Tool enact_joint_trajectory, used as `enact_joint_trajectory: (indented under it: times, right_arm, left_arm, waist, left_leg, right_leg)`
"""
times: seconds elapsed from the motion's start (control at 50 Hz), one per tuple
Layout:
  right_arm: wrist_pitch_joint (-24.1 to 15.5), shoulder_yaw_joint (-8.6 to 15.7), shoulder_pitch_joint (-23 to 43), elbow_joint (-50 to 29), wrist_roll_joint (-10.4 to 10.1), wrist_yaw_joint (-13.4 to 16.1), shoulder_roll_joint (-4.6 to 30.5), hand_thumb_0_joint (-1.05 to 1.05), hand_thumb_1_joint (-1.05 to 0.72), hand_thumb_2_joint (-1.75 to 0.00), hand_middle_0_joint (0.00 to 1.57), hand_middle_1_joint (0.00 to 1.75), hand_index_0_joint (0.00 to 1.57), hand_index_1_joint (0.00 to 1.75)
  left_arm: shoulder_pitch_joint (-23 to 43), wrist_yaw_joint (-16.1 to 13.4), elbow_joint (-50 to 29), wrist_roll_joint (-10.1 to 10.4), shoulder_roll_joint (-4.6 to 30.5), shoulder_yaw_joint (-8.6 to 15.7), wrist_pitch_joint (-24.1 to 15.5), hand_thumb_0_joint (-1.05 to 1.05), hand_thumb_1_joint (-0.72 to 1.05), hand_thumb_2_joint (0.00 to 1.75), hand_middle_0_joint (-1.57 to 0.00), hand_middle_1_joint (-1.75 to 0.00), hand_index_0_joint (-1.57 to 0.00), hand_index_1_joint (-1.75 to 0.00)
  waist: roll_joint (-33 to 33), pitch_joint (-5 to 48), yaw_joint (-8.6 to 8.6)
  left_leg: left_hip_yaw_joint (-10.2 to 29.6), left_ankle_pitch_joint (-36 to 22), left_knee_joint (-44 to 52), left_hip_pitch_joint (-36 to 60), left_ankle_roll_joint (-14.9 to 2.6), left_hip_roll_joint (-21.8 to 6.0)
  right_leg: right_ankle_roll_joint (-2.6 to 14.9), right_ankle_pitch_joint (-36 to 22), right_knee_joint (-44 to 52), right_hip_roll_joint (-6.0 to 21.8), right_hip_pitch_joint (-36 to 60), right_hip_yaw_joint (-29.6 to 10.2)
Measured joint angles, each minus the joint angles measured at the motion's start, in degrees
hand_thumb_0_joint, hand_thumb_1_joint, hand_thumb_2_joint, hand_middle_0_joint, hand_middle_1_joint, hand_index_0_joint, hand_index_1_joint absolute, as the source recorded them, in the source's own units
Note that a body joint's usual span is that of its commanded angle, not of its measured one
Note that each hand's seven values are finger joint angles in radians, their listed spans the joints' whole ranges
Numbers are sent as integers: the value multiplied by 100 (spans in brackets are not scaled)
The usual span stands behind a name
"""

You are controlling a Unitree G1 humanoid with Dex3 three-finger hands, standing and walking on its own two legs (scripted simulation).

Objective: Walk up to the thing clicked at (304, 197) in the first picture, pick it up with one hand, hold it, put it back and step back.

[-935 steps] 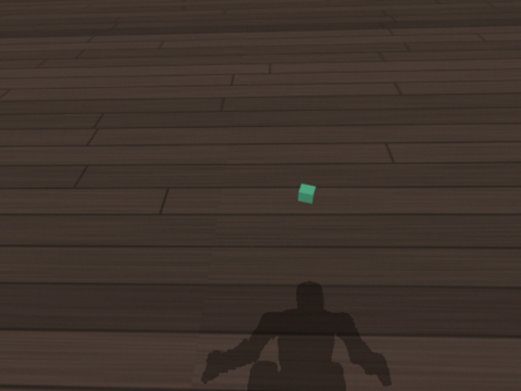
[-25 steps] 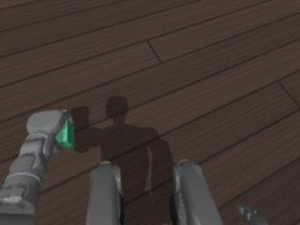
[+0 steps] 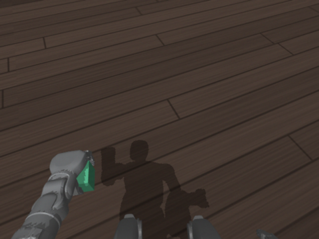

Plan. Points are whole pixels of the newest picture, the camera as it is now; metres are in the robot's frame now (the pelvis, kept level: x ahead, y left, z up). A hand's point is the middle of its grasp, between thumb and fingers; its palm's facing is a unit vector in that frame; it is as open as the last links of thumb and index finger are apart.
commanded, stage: lift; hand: left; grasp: from above
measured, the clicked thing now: (78, 177) +0.34 +0.25 -0.11
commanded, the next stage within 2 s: hold in 0.52 s
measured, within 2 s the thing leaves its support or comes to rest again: neither
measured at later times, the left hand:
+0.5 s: hand (72, 158) +0.35 +0.23 +0.01, palm faces -0.44 -0.08 -0.89, open 9.8 cm
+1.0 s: hand (69, 145) +0.36 +0.22 +0.05, palm faces -0.44 -0.06 -0.89, open 9.8 cm
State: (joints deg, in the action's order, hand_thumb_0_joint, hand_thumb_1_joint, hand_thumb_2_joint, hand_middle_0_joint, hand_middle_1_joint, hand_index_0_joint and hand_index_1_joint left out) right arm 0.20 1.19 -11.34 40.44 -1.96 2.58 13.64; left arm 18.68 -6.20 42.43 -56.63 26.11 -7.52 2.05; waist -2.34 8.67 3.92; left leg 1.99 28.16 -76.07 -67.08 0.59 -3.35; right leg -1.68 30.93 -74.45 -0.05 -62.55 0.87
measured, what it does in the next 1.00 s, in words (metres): rises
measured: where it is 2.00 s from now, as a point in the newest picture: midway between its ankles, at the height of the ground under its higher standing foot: outside the picture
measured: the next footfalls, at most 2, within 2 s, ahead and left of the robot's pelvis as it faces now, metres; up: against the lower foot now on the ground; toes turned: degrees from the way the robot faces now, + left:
none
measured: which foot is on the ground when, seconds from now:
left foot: down 0.00-1.00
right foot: down 0.00-1.00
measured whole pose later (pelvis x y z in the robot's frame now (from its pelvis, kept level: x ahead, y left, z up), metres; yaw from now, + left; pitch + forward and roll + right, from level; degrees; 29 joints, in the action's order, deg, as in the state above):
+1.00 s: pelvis +0.05 +0.00 +0.11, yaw +0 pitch +5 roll +0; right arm 1.7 2.7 -13.8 40.5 -2.6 2.0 14.5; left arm 18.0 -4.8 46.0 -57.4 21.2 -11.7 2.2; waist -1.8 2.9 1.9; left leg -2.3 16.7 -37.0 -25.7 0.4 -2.1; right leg -1.8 19.0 -36.8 1.3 -23.3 -1.7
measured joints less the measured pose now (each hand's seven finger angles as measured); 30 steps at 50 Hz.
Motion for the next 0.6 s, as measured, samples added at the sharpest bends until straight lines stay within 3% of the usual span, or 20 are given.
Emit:
enact_joint_trajectory:
  times: [0.3, 0.6]
  right_arm:
    - [-30, 70, -365, 146, 53, -37, 53, 1, -90, -90, 20, 30, 20, 30]
    - [47, 130, -347, 118, 23, -54, 41, 1, -90, -90, 20, 30, 20, 30]
  left_arm:
    - [25, -283, 583, -146, -355, -152, -66, 0, -5, 63, -68, -66, -73, -60]
    - [-31, -242, 623, -88, -495, -288, 1, 0, -5, 64, -69, -64, -73, -59]
  waist:
    - [57, -265, 8]
    - [65, -433, -68]
  left_leg:
    - [-180, -505, 1838, 1933, 1, 32]
    - [-315, -898, 3060, 3178, -18, 93]
  right_leg:
    - [5, -546, 1814, 45, 1859, -92]
    - [-16, -949, 2990, 106, 3042, -176]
